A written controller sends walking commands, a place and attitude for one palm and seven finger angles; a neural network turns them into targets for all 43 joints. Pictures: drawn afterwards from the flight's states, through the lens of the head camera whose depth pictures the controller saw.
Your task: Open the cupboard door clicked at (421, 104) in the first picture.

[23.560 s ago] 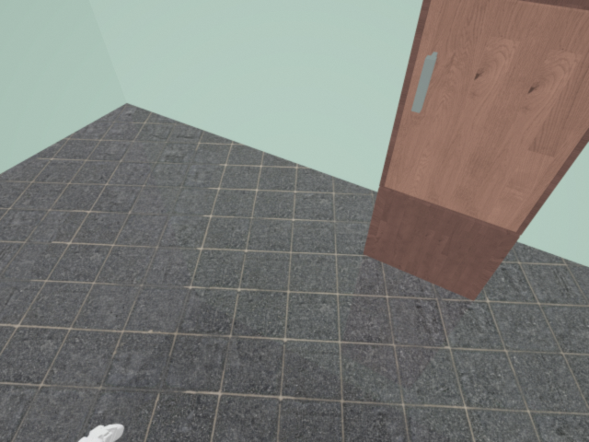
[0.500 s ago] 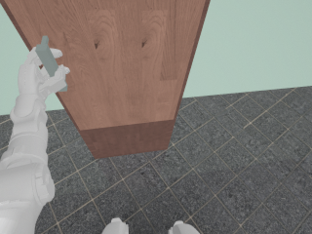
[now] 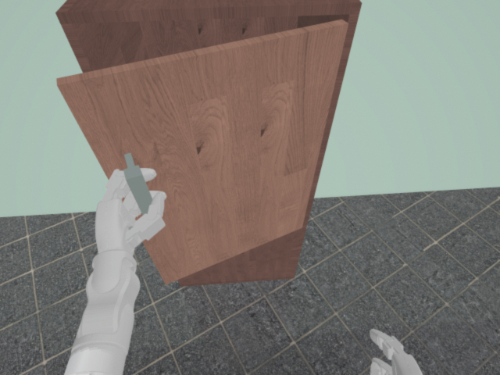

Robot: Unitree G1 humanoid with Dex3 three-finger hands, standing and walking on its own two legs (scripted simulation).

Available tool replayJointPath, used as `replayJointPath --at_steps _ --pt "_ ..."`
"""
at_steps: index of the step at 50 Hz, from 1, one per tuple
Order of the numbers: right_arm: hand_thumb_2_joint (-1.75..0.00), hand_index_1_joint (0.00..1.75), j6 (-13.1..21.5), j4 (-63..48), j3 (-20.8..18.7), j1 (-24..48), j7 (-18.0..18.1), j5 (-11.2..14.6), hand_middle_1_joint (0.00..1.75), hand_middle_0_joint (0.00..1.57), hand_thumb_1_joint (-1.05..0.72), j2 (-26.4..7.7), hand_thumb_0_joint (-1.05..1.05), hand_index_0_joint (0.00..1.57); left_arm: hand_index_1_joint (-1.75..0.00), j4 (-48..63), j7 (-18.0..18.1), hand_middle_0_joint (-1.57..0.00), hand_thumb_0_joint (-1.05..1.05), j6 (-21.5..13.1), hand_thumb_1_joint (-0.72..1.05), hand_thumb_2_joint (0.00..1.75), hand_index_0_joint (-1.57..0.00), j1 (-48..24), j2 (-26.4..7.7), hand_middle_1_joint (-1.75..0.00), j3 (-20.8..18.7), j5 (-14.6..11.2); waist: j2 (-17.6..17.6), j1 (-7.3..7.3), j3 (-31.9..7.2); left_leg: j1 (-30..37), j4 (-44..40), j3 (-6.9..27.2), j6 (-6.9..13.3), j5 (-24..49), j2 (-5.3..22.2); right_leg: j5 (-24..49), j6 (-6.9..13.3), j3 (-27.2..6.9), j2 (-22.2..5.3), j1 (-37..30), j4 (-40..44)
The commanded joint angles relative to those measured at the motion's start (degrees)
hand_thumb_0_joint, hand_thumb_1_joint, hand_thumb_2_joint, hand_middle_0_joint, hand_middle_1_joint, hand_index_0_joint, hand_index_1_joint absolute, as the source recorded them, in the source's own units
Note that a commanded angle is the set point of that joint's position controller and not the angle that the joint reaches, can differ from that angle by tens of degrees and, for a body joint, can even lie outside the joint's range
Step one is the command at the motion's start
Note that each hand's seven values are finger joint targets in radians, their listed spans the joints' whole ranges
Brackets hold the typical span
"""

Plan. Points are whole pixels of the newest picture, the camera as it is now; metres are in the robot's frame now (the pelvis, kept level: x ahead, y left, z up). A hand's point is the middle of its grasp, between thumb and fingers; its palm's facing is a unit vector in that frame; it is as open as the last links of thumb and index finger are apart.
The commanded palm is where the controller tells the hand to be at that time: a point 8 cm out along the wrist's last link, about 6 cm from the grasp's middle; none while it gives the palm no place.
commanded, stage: pull the door open along its arc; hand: left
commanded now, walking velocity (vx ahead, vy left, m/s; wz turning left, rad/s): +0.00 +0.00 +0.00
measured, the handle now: (142, 193) +0.39 +0.20 +0.08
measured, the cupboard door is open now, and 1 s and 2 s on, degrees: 21 38 43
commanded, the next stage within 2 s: open thumb and fingers to let go in 0.46 s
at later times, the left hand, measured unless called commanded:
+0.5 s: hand (206, 262) +0.26 +0.07 +0.09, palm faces +0.47 -0.88 -0.01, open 6.3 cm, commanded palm +0.20 +0.10 +0.08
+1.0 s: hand (205, 260) +0.26 +0.08 +0.09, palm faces +0.47 -0.89 +0.00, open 10.9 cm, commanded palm +0.22 +0.11 +0.08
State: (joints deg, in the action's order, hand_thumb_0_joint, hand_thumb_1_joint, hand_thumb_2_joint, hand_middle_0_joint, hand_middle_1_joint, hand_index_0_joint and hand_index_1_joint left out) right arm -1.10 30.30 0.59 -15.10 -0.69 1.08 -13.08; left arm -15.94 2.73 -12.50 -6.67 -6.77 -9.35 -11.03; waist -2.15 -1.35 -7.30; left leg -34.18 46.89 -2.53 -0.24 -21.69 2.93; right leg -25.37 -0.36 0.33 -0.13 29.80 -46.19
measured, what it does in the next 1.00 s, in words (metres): stands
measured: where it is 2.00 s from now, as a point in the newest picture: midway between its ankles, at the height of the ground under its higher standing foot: outside the picture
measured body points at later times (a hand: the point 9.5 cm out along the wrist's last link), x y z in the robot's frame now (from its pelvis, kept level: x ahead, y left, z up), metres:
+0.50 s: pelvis +0.00 -0.04 +0.00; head +0.00 -0.06 +0.45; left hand +0.23 +0.12 +0.10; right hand +0.18 -0.25 -0.09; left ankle +0.02 +0.12 -0.70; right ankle -0.03 -0.13 -0.70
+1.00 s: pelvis -0.01 -0.03 +0.00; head +0.00 -0.05 +0.45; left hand +0.23 +0.12 +0.09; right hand +0.20 -0.23 -0.09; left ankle +0.02 +0.12 -0.70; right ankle -0.03 -0.13 -0.70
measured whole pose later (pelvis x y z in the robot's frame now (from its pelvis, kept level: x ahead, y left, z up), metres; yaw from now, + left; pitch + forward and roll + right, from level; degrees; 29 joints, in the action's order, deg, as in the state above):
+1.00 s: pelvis -0.01 -0.03 +0.00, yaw +5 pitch +3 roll +0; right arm -4.2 31.8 1.3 -9.6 1.0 -3.7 -10.8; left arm 2.0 31.9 -5.6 9.9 5.0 12.4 3.2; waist -2.6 0.7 -4.3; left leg -28.4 45.4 2.3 -2.6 -20.3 1.9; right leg -27.0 2.1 5.2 -0.7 22.8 -46.5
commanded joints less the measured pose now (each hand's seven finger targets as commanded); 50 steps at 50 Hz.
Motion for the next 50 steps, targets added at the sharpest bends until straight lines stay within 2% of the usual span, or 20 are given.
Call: replayJointPath --at_steps 1,2,4,6,7,11,12,16,21,22,24,27,28,31,34,37,39,45,48,50 --pt "-0.9 0.3 2.23 -7.85 -2.6 3.4 0.22 -1.06 0.3 0.2 -0.9 -5.83 0.0 0.2 -1.35 16.56 11.03 -0.4 0.0 -0.96 0.9 0.9 -0.4 -5.22 -5.54 -1.35 -4.21 2.68 3.56 3.04 -11.69 10.88 -5.53 1.01 0.75 18.32 -2.42 24.21 0.91 3.53 1.94 -6.3 5.12" --pt "-0.9 0.3 2.05 -7.8 -2.54 3.83 0.26 -1.46 0.3 0.2 -0.9 -5.55 0.0 0.2 -1.35 18.21 13.47 -0.4 0.0 -0.72 0.9 0.9 -0.4 -4.39 -4.46 -1.35 -3.12 3.78 5.0 3.14 -11.93 10.91 -5.55 1.29 0.85 17.9 -2.33 23.47 0.89 3.36 1.9 -7.08 5.55" --pt "-0.9 0.3 1.52 -8.35 -2.37 5.01 -0.07 -1.85 0.3 0.2 -0.9 -4.83 0.0 0.2 -1.35 21.25 16.54 -0.4 0.0 0.27 0.9 0.9 -0.4 -1.22 0.01 -1.35 1.33 5.87 3.27 3.01 -11.64 12.04 -5.66 1.13 0.66 17.91 -2.41 23.56 1.06 3.42 1.52 -7.12 5.59" --pt "-0.9 0.3 0.78 -8.54 -2.14 5.95 -0.03 -2.29 0.3 0.2 -0.9 -4.58 0.0 0.2 -1.35 23.9 19.08 -0.4 0.0 1.43 0.9 0.9 -0.4 0.76 1.9 -1.35 4.15 7.77 2.15 2.71 -11.33 12.49 -5.61 1.05 0.6 17.04 -2.54 22.96 1.23 3.13 1.27 -7.33 6.09" --pt "-0.9 0.3 0.4 -8.63 -2.2 5.83 0.12 -2.61 0.3 0.2 -0.9 -4.6 0.0 0.2 -1.35 24.14 20.02 -0.4 0.0 2.0 0.9 0.9 -0.4 2.1 2.62 -1.35 5.51 8.93 4.29 2.11 -10.44 12.3 -5.63 1.33 0.82 16.3 -2.42 22.33 1.09 3.16 1.28 -7.36 6.73" --pt "-0.9 0.3 -0.67 -9.41 -1.86 7.84 0.65 -3.42 0.3 0.2 -0.9 -3.93 0.0 0.2 -1.35 28.71 23.72 -0.4 0.0 3.6 0.9 0.9 -0.4 3.47 6.29 -1.35 10.47 11.53 2.92 1.62 -8.76 12.77 -5.78 1.28 0.84 14.27 -2.7 20.93 1.08 2.41 0.52 -7.31 8.16" --pt "-0.9 0.3 -0.77 -9.65 -1.82 7.87 0.83 -3.68 0.3 0.2 -0.9 -3.86 0.0 0.2 -1.35 28.31 24.72 -0.4 0.0 4.28 0.9 0.9 -0.4 6.19 7.37 -1.35 11.56 12.07 5.31 1.42 -7.48 12.41 -5.62 1.58 1.04 13.6 -2.7 20.43 0.87 2.33 0.48 -7.39 8.96" --pt "-0.9 0.3 -1.05 -9.77 -1.64 9.59 0.91 -4.26 0.3 0.2 -0.9 -3.14 0.0 0.2 -1.35 30.93 28.47 -0.4 0.0 5.54 0.9 0.9 -0.4 9.23 11.91 -1.35 16.14 13.47 6.13 1.42 -6.5 12.44 -5.17 1.8 0.85 12.72 -3.08 20.7 0.52 1.47 -0.56 -7.96 10.2" --pt "-0.9 0.3 -0.92 -10.01 -1.76 10.15 0.82 -4.64 0.3 0.2 -0.9 -2.69 0.0 0.2 -1.35 33.69 28.66 -0.4 0.0 5.47 0.9 0.9 -0.4 14.61 14.61 -1.35 21.7 16.75 6.0 1.44 -6.13 12.78 -4.48 2.15 1.11 13.25 -3.26 22.82 0.51 0.7 -1.4 -8.31 10.31" --pt "-0.9 0.3 -0.65 -10.06 -1.77 10.15 0.88 -4.69 0.3 0.2 -0.9 -2.63 0.0 0.2 -1.35 33.51 28.38 -0.4 0.0 5.52 0.9 0.9 -0.4 16.27 14.8 -1.35 22.39 16.99 8.01 1.36 -5.34 12.78 -4.26 2.41 1.3 13.24 -3.29 23.27 0.33 0.45 -1.58 -8.6 11.08" --pt "-0.9 0.3 -0.13 -10.39 -1.77 10.67 0.83 -4.41 0.3 0.2 -0.9 -2.38 0.0 0.2 -1.35 35.71 27.71 -0.4 0.0 5.08 0.9 0.9 -0.4 18.8 16.55 -1.35 24.41 16.42 7.64 1.58 -5.84 13.29 -4.07 2.32 1.37 13.39 -3.46 24.75 0.11 0.2 -1.91 -9.32 11.12" --pt "-0.9 0.3 0.31 -9.01 -1.53 11.12 1.5 -4.39 0.3 0.2 -0.9 -2.59 0.0 0.2 -1.35 34.74 28.01 -0.4 0.0 4.44 0.9 0.9 -0.4 13.05 14.33 -1.35 22.53 15.17 8.88 0.73 -2.7 12.7 -3.71 2.81 1.37 11.16 -3.65 20.9 -0.14 -0.74 -2.3 -7.5 12.95" --pt "-0.9 0.3 0.29 -8.31 -1.35 11.87 1.94 -4.55 0.3 0.2 -0.9 -2.74 0.0 0.2 -1.35 34.15 28.69 -0.4 0.0 4.02 0.9 0.9 -0.4 7.04 12.43 -1.35 20.47 14.68 8.75 0.24 -1.66 12.03 -3.48 2.97 1.37 9.54 -3.82 17.76 -0.32 -1.36 -2.61 -5.63 13.5" --pt "-0.9 0.3 0.55 -7.76 -1.22 12.43 2.28 -4.87 0.3 0.2 -0.9 -2.18 0.0 0.2 -1.33 31.3 29.27 -0.38 0.0 3.31 0.69 0.81 -0.38 8.92 13.04 -1.33 19.4 14.74 8.04 1.54 -2.76 11.98 -3.43 3.01 1.28 9.26 -4.07 15.54 -0.07 -1.85 -2.77 -5.71 13.65" --pt "-0.9 0.3 0.37 -8.18 -1.47 11.61 2.08 -4.8 0.3 0.2 -0.9 -2.13 0.0 0.2 -1.3 31.61 28.84 -0.37 0.0 3.13 0.48 0.72 -0.37 11.13 13.95 -1.3 20.61 15.34 7.46 2.19 -6.04 12.76 -4.04 2.88 1.32 12.1 -3.9 21.58 0.11 -0.53 -2.29 -7.81 11.11" --pt "-0.9 0.3 0.12 -8.08 -1.62 10.89 2.03 -4.64 0.3 0.2 -0.9 -2.25 0.0 0.2 -1.28 31.57 28.21 -0.35 0.0 3.21 0.27 0.63 -0.35 11.04 13.98 -1.28 20.92 15.24 8.62 1.69 -6.3 13.05 -3.99 2.8 1.4 12.96 -3.77 24.11 -0.08 -0.18 -2.19 -8.63 10.99" --pt "-0.9 0.3 0.0 -8.19 -1.55 11.11 2.11 -4.57 0.3 0.2 -0.9 -2.32 0.0 0.2 -1.27 32.3 28.11 -0.35 0.0 3.11 0.13 0.57 -0.35 9.66 14.43 -1.27 21.52 15.06 7.52 1.42 -6.27 13.38 -4.08 2.74 1.41 13.07 -3.68 23.96 -0.01 0.2 -2.14 -8.1 10.47" --pt "-0.9 0.3 -0.25 -8.07 -1.21 12.25 2.33 -4.57 0.3 0.2 -0.9 -2.29 0.0 0.2 -1.22 30.29 28.73 -0.32 0.0 3.54 -0.29 0.39 -0.32 5.5 14.78 -1.22 21.75 15.13 7.82 0.92 -4.23 13.23 -3.99 2.99 1.5 10.74 -3.61 17.23 0.37 0.52 -1.76 -5.46 11.41" --pt "-0.9 0.3 -0.39 -7.84 -1.32 12.19 2.37 -4.62 0.3 0.2 -0.9 -2.24 0.0 0.2 -1.2 29.77 29.38 -0.3 0.0 4.03 -0.5 0.3 -0.3 4.4 15.02 -1.2 21.78 15.54 6.88 1.19 -5.78 13.77 -4.13 3.05 1.45 11.56 -3.47 17.0 0.78 1.18 -1.39 -5.66 10.62" --pt "-0.9 0.3 -0.7 -8.03 -1.3 12.3 2.18 -4.47 0.3 0.2 -0.9 -2.21 0.0 0.2 -1.2 29.26 29.31 -0.3 0.0 4.48 -0.5 0.3 -0.3 5.52 15.56 -1.2 22.21 15.61 6.3 1.38 -6.09 13.85 -4.42 2.89 1.34 11.91 -3.4 17.12 1.05 1.72 -1.11 -5.87 10.24"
